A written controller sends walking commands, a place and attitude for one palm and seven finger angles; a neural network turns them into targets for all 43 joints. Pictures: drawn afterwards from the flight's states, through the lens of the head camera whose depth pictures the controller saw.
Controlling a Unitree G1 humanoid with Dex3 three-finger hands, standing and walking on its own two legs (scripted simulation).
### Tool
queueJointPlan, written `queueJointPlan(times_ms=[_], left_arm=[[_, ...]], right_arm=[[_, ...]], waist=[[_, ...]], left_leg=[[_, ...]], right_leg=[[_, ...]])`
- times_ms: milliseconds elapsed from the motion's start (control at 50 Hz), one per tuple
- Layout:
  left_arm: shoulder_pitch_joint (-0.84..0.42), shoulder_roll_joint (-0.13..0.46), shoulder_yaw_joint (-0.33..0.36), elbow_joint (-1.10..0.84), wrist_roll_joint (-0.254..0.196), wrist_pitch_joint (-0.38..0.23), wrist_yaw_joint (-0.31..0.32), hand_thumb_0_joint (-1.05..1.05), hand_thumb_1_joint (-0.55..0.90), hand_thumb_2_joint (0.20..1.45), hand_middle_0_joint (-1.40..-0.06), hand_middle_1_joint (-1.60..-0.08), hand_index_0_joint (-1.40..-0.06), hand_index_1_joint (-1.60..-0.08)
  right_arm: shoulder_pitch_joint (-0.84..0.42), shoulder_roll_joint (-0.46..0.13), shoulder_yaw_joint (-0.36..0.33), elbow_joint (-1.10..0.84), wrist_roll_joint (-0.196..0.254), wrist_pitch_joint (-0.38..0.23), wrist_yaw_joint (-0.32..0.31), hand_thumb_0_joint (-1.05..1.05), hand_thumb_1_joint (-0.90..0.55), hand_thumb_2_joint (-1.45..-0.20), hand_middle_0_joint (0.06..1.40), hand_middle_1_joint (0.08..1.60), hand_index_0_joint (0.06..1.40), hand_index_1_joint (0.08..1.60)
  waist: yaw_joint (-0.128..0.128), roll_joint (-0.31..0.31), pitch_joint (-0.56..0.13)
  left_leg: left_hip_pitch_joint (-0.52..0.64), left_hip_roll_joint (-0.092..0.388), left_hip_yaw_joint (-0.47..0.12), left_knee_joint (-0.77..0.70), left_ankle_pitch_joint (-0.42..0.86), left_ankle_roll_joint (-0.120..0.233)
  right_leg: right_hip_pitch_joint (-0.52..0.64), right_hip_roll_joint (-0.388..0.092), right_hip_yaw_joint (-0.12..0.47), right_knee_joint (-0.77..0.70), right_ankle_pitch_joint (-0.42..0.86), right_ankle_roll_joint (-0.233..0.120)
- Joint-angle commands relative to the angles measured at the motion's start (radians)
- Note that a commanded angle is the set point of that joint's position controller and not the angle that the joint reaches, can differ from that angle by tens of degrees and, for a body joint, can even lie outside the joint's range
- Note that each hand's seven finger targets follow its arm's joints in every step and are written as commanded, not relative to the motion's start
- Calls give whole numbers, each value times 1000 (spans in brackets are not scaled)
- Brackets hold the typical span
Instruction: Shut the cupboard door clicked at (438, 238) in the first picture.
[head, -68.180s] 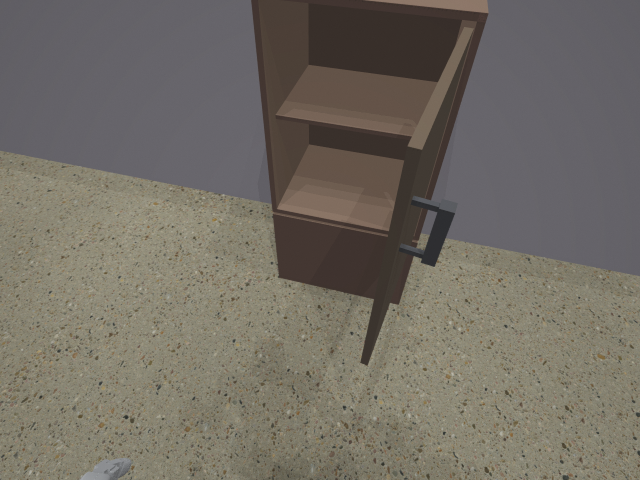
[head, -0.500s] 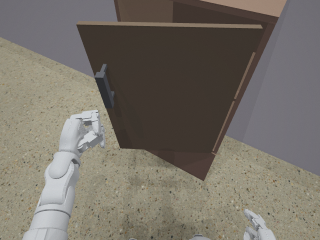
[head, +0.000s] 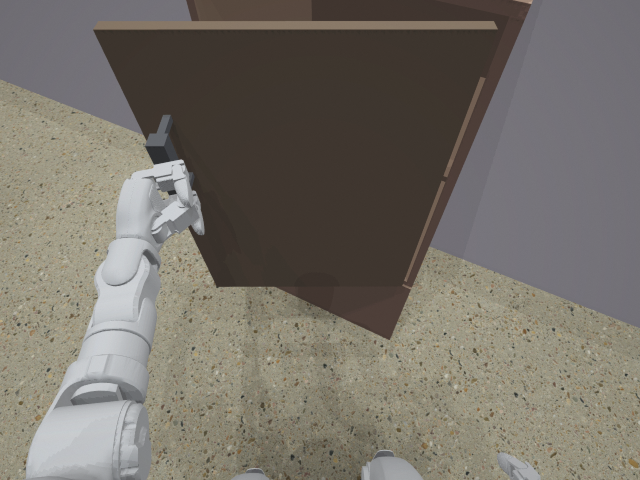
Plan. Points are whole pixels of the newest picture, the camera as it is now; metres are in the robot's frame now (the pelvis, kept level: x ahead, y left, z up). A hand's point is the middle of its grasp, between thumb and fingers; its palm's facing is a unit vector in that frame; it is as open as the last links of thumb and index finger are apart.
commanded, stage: bring the fist close to the handle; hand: left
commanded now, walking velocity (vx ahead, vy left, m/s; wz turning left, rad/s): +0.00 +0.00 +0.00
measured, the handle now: (175, 163) +0.51 +0.20 +0.08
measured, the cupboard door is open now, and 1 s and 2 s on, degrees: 27 20 11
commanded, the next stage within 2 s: push the door shut along its arc in 0.28 s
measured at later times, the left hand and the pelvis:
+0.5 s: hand (192, 214) +0.42 +0.16 +0.08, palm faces -0.03 -1.00 -0.02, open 3.1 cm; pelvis -0.01 +0.01 +0.00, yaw +0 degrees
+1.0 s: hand (208, 177) +0.48 +0.15 +0.09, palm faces -0.16 -0.99 -0.02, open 3.1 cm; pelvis -0.02 +0.01 -0.02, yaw +0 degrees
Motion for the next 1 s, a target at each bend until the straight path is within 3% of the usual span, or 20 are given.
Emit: queueJointPlan(times_ms=[0, 120, 160, 220, 240, 320, 340, 380, 520, 540, 580, 640, 700, 740, 760, 820, 880, 920, 960, 980], left_arm=[[-299, 204, 44, -195, -5, -101, -10, 0, 900, 900, -1300, -1500, -1300, -1500], [-384, 192, 26, -179, -13, -74, -7, 0, 900, 900, -1300, -1500, -1300, -1500], [-424, 189, 24, -196, -13, -90, 3, 0, 900, 900, -1300, -1500, -1300, -1500], [-456, 215, 37, -252, -4, -131, 17, 0, 900, 900, -1300, -1500, -1300, -1500], [-435, 195, 27, -240, -4, -137, 19, 0, 900, 900, -1300, -1500, -1300, -1500], [-401, 164, -4, -139, 8, -118, 15, 0, 900, 900, -1300, -1500, -1300, -1500], [-400, 162, -1, -115, 7, -105, 14, 0, 900, 900, -1300, -1500, -1300, -1500], [-394, 196, 21, -73, 8, -81, 8, 0, 900, 900, -1300, -1500, -1300, -1500], [-665, 265, 30, -83, 9, -139, -28, 0, 900, 900, -1300, -1500, -1300, -1500], [-678, 264, 23, -46, 10, -142, -36, 0, 900, 900, -1300, -1500, -1300, -1500], [-717, 248, -2, 5, 14, -141, -56, 0, 900, 900, -1300, -1500, -1300, -1500], [-706, 216, -24, 31, 16, -129, -83, 0, 900, 900, -1300, -1500, -1300, -1500], [-756, 252, -4, 61, 11, -119, -99, 0, 900, 900, -1300, -1500, -1300, -1500], [-770, 236, -21, 84, 10, -108, -111, 0, 900, 900, -1300, -1500, -1300, -1500], [-818, 218, -43, 66, 10, -109, -114, 0, 900, 900, -1300, -1500, -1300, -1500], [-865, 287, -5, 87, 21, -106, -118, 0, 900, 900, -1300, -1500, -1300, -1500], [-882, 274, -18, 115, 30, -99, -124, 0, 900, 900, -1300, -1500, -1300, -1500], [-899, 335, 23, 134, 33, -99, -131, 0, 900, 900, -1300, -1500, -1300, -1500], [-925, 357, 26, 167, 37, -86, -142, 0, 900, 900, -1300, -1500, -1300, -1500], [-938, 353, 19, 172, 41, -83, -148, 0, 900, 900, -1300, -1500, -1300, -1500]], right_arm=[[57, -126, -58, -119, -3, -26, 3, 0, -900, -900, 200, 300, 200, 300], [47, -132, -57, -126, 6, -6, 0, 0, -900, -900, 200, 300, 200, 300], [46, -129, -57, -124, 5, -8, -3, 0, -900, -900, 200, 300, 200, 300], [45, -126, -58, -119, -1, -13, -5, 0, -900, -900, 200, 300, 200, 300], [46, -122, -56, -118, -3, -16, -2, 0, -900, -900, 200, 300, 200, 300], [44, -128, -52, -109, 2, -13, 2, 0, -900, -900, 200, 300, 200, 300], [46, -130, -53, -109, 1, -11, 3, 0, -900, -900, 200, 300, 200, 300], [44, -138, -50, -116, 4, -3, 2, 0, -900, -900, 200, 300, 200, 300], [51, -139, -44, -97, -2, -10, -11, 0, -900, -900, 200, 300, 200, 300], [54, -140, -42, -89, -1, -11, -12, 0, -900, -900, 200, 300, 200, 300], [64, -144, -40, -77, -1, -14, -11, 0, -900, -900, 200, 300, 200, 300], [87, -152, -47, -77, -4, -17, -4, 0, -900, -900, 200, 300, 200, 300], [114, -164, -50, -65, -7, -14, -5, 0, -900, -900, 200, 300, 200, 300], [117, -164, -51, -63, -5, -10, -2, 0, -900, -900, 200, 300, 200, 300], [122, -165, -51, -58, -6, -10, -1, 0, -900, -900, 200, 300, 200, 300], [144, -175, -50, -47, -9, -6, -2, 0, -900, -900, 200, 300, 200, 300], [154, -172, -51, -44, -11, -4, 3, 0, -900, -900, 200, 300, 200, 300], [168, -179, -49, -40, -13, -3, 3, 0, -900, -900, 200, 300, 200, 300], [172, -181, -45, -40, -10, 1, 2, 0, -900, -900, 200, 300, 200, 300], [174, -179, -44, -41, -10, 0, 3, 0, -900, -900, 200, 300, 200, 300]], waist=[[29, -7, -426], [1, -48, -323], [-4, -42, -329], [6, 25, -408], [6, 5, -410], [-6, -2, -330], [-4, -35, -316], [-4, -49, -285], [-41, 12, -381], [-51, -8, -373], [-67, 13, -361], [-63, 73, -429], [-81, 36, -435], [-87, 34, -437], [-106, 41, -429], [-113, 48, -444], [-125, 51, -443], [-122, 59, -467], [-140, 29, -436], [-142, 46, -437]], left_leg=[[43, -54, 35, -90, 332, 46], [18, -51, 32, -122, 214, 48], [30, -51, 31, -121, 199, 49], [73, -51, 25, -111, 231, 47], [74, -50, 23, -112, 237, 46], [46, -45, 19, -122, 198, 42], [27, -46, 19, -126, 177, 43], [4, -47, 22, -133, 137, 44], [39, -49, 7, -89, 174, 48], [25, -47, 1, -86, 164, 47], [16, -46, -6, -80, 156, 45], [75, -44, -14, -61, 241, 37], [59, -42, -26, -47, 258, 41], [53, -39, -24, -44, 247, 39], [60, -38, -28, -41, 245, 41], [39, -37, -33, -30, 243, 43], [24, -39, -29, -20, 226, 47], [10, -40, -30, -11, 235, 48], [-35, -39, -28, -8, 200, 53], [-46, -43, -22, -6, 191, 55]], right_leg=[[365, 24, 16, -69, 416, -12], [306, 26, 13, -118, 274, -7], [299, 27, 14, -121, 253, -7], [307, 30, 14, -97, 279, -13], [309, 32, 8, -91, 287, -13], [251, 33, -4, -99, 235, -15], [254, 32, -3, -105, 216, -12], [247, 29, 1, -121, 173, -11], [228, 32, 16, -86, 216, -13], [217, 32, 13, -79, 209, -13], [178, 32, 7, -70, 196, -15], [141, 33, -5, -43, 252, -22], [129, 38, -11, -35, 260, -20], [119, 37, -9, -36, 252, -18], [95, 37, -12, -37, 246, -17], [91, 38, -8, -29, 241, -17], [80, 38, -4, -33, 229, -15], [94, 40, -1, -25, 240, -16], [94, 41, 3, -29, 221, -13], [99, 40, 9, -32, 218, -13]])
